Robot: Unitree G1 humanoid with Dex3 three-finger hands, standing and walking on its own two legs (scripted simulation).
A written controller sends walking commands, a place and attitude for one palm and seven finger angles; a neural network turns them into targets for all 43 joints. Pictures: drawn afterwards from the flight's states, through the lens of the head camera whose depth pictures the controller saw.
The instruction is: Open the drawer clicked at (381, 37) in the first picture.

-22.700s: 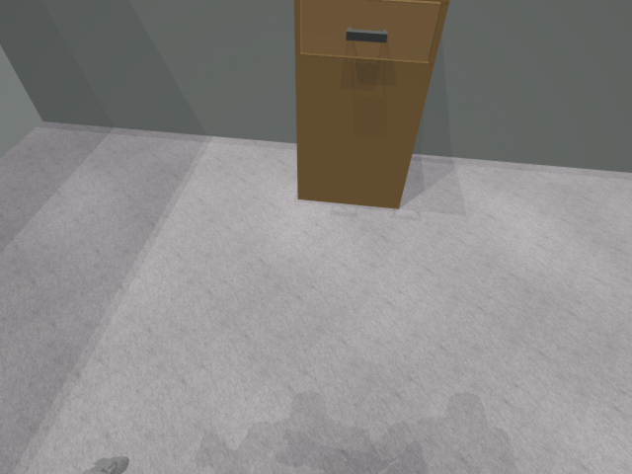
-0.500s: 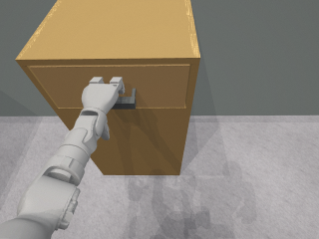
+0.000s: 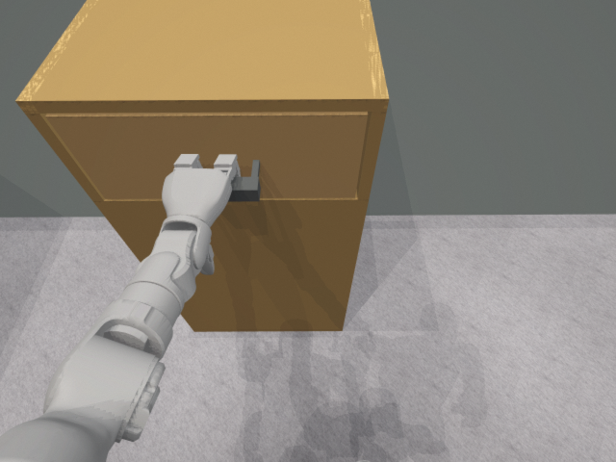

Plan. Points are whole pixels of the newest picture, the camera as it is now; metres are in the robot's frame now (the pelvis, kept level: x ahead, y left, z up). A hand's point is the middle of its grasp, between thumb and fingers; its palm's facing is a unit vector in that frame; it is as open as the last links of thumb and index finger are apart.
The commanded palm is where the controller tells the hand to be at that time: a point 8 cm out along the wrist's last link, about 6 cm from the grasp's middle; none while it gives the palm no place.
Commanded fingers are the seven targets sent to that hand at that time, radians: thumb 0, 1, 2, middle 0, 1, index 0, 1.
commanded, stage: lower the fingers behind the handle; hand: left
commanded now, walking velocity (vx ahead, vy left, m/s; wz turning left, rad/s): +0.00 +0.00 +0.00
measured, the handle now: (216, 177) +0.51 +0.13 +0.04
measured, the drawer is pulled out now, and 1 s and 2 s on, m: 0.00 0.00 0.04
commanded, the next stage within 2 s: close the thumb around the handle in 0.46 s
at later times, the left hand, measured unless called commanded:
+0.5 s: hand (206, 216) +0.45 +0.14 +0.02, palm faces -0.03 -0.02 -1.00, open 13.8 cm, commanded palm +0.43 +0.15 +0.08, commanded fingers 0.00 -0.50 0.30 -0.30 -1.20 -0.30 -1.20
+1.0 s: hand (206, 212) +0.46 +0.14 +0.02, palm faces -0.03 -0.02 -1.00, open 8.6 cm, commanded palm +0.44 +0.15 +0.08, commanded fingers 0.00 0.79 0.85 -0.39 -1.34 -0.39 -1.34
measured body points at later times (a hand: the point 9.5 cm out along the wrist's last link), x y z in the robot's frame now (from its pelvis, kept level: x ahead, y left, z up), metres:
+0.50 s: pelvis +0.00 +0.00 +0.00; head +0.07 -0.02 +0.44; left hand +0.45 +0.14 +0.08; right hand +0.04 -0.27 -0.14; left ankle -0.03 +0.09 -0.71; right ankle -0.01 -0.10 -0.71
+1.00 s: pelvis +0.00 +0.00 +0.00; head +0.07 -0.01 +0.44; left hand +0.46 +0.14 +0.08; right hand +0.04 -0.26 -0.14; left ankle -0.03 +0.09 -0.71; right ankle -0.01 -0.10 -0.71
